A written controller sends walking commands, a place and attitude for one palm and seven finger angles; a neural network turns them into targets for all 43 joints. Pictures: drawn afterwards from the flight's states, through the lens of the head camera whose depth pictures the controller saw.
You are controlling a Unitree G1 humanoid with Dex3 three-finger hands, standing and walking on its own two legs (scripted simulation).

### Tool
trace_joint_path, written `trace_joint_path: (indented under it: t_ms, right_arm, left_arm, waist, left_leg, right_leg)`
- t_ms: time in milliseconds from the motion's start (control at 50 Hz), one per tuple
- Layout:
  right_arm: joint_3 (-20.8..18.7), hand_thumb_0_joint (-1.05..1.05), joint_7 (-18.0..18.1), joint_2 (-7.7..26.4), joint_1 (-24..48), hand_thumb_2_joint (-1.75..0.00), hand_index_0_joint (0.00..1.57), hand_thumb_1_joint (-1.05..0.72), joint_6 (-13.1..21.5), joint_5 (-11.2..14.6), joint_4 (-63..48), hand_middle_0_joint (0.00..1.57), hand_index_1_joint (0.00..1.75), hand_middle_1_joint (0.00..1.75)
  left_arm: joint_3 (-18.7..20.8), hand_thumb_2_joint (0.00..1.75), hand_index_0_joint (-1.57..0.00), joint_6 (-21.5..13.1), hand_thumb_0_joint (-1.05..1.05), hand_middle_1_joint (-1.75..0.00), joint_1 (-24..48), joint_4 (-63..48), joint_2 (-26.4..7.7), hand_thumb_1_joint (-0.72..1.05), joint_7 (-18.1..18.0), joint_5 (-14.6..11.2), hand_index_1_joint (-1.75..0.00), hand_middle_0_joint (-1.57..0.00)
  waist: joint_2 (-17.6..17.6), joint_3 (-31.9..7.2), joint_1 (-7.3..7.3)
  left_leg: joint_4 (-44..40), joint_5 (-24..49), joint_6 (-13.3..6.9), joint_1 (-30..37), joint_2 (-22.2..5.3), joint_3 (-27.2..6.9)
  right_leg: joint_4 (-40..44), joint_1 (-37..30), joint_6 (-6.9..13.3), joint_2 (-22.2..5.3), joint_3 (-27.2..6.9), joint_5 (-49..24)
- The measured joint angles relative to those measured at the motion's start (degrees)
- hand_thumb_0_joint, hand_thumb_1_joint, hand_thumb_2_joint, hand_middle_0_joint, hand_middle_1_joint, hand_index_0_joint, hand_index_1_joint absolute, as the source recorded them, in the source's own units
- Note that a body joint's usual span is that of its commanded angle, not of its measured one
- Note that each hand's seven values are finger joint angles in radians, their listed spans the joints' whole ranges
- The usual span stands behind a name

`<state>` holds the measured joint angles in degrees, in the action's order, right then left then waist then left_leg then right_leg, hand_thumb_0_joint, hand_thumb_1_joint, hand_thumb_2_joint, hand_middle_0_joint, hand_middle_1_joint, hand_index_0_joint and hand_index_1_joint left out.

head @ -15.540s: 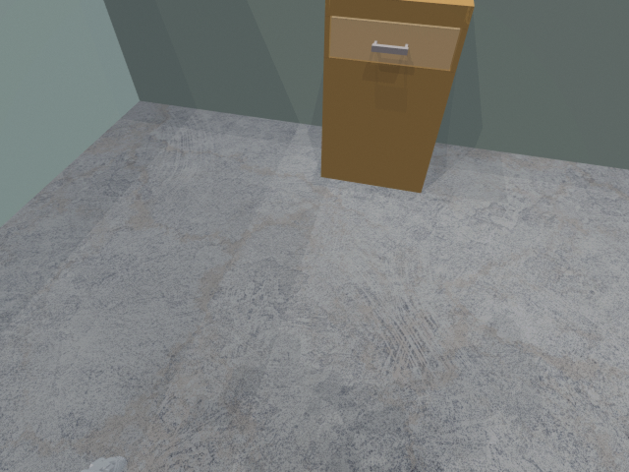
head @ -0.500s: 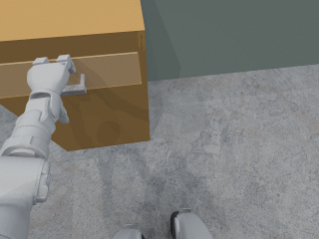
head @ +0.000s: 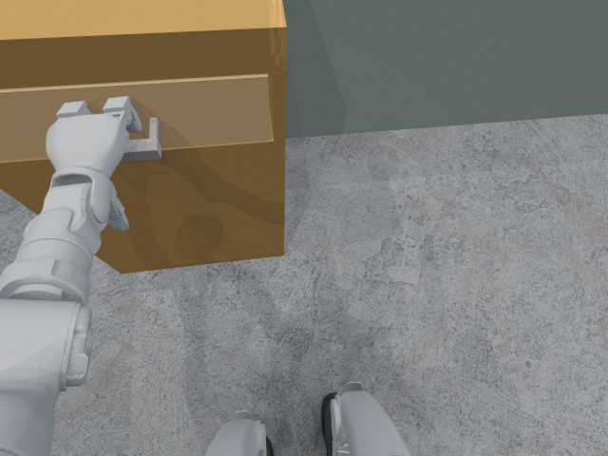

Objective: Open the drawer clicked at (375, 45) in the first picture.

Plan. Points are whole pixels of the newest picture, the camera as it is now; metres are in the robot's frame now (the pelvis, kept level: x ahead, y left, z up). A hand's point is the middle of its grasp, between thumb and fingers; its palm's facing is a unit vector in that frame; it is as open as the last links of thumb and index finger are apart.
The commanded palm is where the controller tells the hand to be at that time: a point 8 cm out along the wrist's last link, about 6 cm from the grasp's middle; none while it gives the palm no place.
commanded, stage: lower the fingers behind the handle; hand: left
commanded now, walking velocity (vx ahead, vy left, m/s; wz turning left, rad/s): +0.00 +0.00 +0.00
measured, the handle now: (113, 139) +0.56 +0.24 -0.02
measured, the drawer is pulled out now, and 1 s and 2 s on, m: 0.00 0.00 0.00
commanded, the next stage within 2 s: close the thumb around the handle in 0.90 s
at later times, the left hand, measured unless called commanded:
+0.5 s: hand (122, 178) +0.51 +0.23 -0.04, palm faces -0.06 -0.04 -1.00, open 13.8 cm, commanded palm +0.50 +0.22 +0.01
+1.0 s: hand (127, 176) +0.51 +0.22 -0.04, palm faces -0.06 -0.02 -1.00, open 13.8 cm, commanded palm +0.50 +0.22 +0.01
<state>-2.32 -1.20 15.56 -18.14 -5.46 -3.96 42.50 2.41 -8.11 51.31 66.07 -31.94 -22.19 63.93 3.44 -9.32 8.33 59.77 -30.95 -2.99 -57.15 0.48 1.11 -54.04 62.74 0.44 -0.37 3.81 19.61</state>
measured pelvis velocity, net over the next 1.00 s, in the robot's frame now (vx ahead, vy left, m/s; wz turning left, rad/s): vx -0.02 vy -0.01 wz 0.00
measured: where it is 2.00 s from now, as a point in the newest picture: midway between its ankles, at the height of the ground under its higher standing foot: outside the picture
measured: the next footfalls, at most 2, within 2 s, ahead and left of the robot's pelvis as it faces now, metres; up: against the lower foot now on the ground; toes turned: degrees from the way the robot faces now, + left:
none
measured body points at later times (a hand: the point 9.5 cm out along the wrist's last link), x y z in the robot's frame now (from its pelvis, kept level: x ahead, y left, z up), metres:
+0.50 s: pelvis -0.01 +0.00 -0.02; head +0.16 +0.00 +0.39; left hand +0.50 +0.23 +0.01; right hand -0.02 -0.28 -0.15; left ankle -0.04 +0.08 -0.66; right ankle +0.04 -0.12 -0.66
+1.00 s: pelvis -0.02 -0.01 -0.03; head +0.15 -0.01 +0.38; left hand +0.51 +0.22 +0.01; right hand -0.03 -0.29 -0.16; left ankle -0.04 +0.08 -0.66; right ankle +0.04 -0.12 -0.66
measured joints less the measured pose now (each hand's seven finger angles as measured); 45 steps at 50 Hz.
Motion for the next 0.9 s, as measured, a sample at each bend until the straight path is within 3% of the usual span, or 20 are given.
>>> trace_joint_path:
  t_ms: [520, 660, 900]
  right_arm:
    - [0.55, 0.00, -0.76, 0.07, 0.59, -0.90, 0.21, -0.90, 0.50, -0.27, 0.24, 0.21, 0.29, 0.30]
    - [0.89, 0.00, -0.70, 0.19, 1.15, -0.90, 0.21, -0.90, 0.88, 0.13, -0.22, 0.21, 0.29, 0.30]
    - [1.33, 0.00, -0.08, 0.40, 0.73, -0.90, 0.21, -0.90, 1.93, 0.46, -0.53, 0.21, 0.29, 0.30]
  left_arm:
    - [0.43, 0.30, -0.32, 1.60, 0.00, -1.20, 1.57, 0.57, -0.48, -0.49, -2.31, 0.82, -1.20, -0.31]
    - [0.37, 0.30, -0.32, 2.85, 0.00, -1.20, 2.59, 0.80, -1.24, -0.49, -1.35, 0.52, -1.20, -0.31]
    - [0.23, 0.30, -0.32, 1.61, 0.00, -1.20, 3.23, 1.06, -1.90, -0.49, 0.06, 0.28, -1.20, -0.31]
  waist:
    - [0.44, -0.11, 0.78]
    - [0.51, 0.20, 1.16]
    - [0.62, 0.25, 1.37]
  left_leg:
    - [7.21, -2.23, 0.17, -7.24, -0.30, -0.35]
    - [8.14, -2.22, 0.33, -8.27, -0.44, -0.43]
    - [8.38, -1.85, 0.54, -8.98, -0.47, -0.44]
  right_leg:
    - [-6.60, 7.16, 0.34, 0.04, 0.42, 1.70]
    - [-7.47, 8.21, 0.62, 0.13, 0.53, 1.62]
    - [-7.80, 8.99, 0.90, 0.17, 0.53, 1.29]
